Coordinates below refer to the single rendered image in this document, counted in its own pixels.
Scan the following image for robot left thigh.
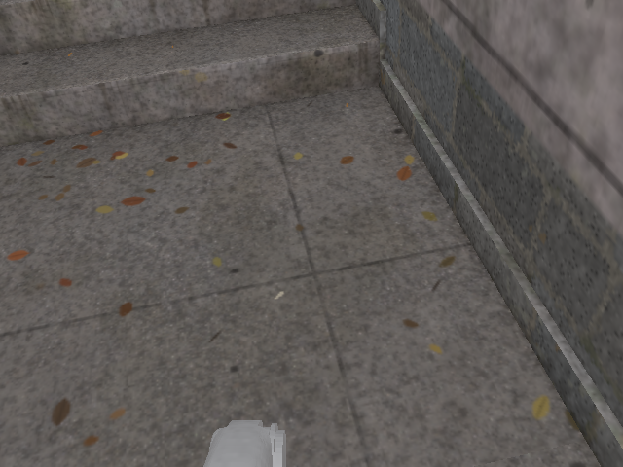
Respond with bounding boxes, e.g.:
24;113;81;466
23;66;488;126
203;420;286;467

